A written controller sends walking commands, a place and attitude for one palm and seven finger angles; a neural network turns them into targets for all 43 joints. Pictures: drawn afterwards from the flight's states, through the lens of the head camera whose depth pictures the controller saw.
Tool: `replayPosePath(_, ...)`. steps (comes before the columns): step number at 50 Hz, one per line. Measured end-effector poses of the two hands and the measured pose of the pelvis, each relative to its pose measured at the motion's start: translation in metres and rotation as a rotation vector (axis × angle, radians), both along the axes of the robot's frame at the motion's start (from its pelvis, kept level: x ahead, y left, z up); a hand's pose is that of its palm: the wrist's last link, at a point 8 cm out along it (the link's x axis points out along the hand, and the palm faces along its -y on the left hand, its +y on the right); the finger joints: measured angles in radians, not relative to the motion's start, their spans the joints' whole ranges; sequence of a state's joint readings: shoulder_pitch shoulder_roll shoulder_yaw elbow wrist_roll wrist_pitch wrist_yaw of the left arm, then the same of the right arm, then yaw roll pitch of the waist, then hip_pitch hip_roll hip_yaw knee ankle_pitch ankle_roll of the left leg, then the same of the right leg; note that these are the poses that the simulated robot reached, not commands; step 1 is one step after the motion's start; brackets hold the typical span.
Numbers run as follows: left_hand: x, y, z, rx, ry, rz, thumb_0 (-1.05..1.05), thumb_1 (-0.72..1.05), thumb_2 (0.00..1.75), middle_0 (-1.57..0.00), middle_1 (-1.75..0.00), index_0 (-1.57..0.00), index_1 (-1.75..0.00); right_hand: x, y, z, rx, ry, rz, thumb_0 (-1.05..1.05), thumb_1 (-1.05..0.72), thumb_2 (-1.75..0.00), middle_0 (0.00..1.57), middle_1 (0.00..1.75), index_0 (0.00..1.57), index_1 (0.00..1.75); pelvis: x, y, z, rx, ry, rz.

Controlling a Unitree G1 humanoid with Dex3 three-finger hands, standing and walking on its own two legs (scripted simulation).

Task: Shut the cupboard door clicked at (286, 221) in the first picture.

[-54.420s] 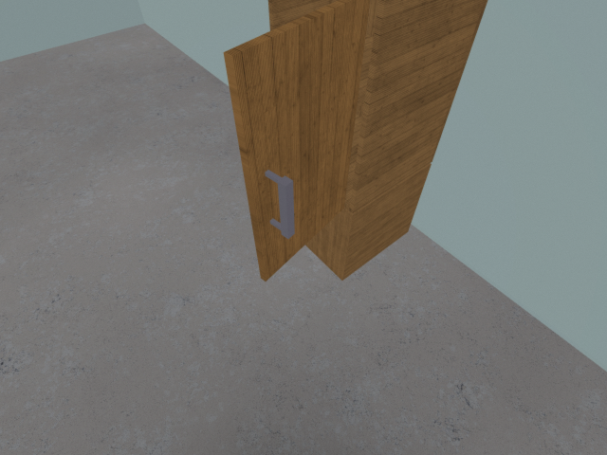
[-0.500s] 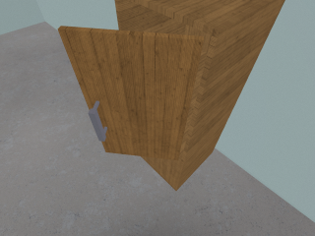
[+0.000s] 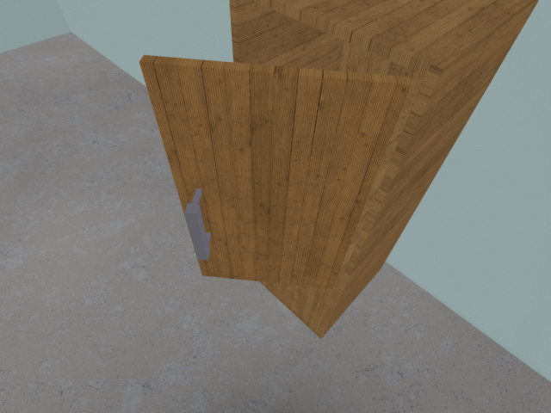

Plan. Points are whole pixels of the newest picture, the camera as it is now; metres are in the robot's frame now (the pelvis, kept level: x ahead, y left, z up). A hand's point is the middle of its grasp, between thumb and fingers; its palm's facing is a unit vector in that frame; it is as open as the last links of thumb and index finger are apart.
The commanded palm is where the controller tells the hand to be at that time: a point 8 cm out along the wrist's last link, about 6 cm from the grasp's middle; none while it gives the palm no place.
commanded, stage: come to a stop and stand still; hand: left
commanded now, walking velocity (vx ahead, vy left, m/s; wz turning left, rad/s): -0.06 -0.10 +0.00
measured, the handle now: (201, 225) +0.44 +0.18 -0.07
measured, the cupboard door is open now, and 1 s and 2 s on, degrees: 39 39 39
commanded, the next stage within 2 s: look again from close up in 0.80 s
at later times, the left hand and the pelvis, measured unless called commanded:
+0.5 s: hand out of the picture +0.02 +0.17 -0.17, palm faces -0.03 -0.97 -0.23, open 7.3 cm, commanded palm none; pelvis +0.00 +0.00 +0.00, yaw +0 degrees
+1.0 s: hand out of the picture +0.02 +0.16 -0.17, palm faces -0.01 -0.98 -0.19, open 7.3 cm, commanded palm none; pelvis +0.02 -0.01 +0.01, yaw -1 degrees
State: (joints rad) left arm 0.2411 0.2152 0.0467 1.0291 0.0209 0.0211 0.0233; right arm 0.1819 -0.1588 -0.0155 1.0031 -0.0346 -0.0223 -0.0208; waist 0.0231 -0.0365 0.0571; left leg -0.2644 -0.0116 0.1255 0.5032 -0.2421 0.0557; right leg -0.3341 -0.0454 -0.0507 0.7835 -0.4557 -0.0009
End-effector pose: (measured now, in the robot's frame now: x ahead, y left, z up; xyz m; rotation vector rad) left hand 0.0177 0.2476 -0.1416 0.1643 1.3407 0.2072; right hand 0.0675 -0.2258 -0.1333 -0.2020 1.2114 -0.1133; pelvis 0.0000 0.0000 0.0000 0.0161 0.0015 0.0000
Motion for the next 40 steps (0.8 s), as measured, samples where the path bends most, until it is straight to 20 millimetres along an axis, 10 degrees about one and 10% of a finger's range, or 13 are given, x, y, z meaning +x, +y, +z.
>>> replayPosePath(11,0.034,-0.02,0.009,-0.016,-0.08,-0.079,0.0,0.93,0.9,-0.2,-0.3,-0.2,-0.3,-0.04,-0.001,-0.009,0.025,0.071,-0.102,0.0,-0.93,-0.9,0.2,0.29,0.2,0.3,-0.001,0.0,0.003,-0.002,-0.01,-0.021)
replayPosePath(23,0.007,-0.025,0.008,-0.006,-0.027,-0.094,0.0,0.93,0.9,-0.2,-0.3,-0.2,-0.3,-0.09,0.005,-0.017,0.068,0.171,-0.107,0.01,-0.91,-0.9,0.2,0.29,0.2,0.3,-0.003,-0.004,0.001,-0.02,-0.009,-0.007)
replayPosePath(40,-0.009,-0.034,0.01,-0.023,0.038,-0.057,0.01,0.92,0.9,-0.2,-0.3,-0.2,-0.3,-0.073,0.017,-0.018,0.097,0.185,-0.071,0.02,-0.91,-0.9,0.2,0.29,0.2,0.3,0.011,-0.004,0.005,0.0,-0.018,-0.016)
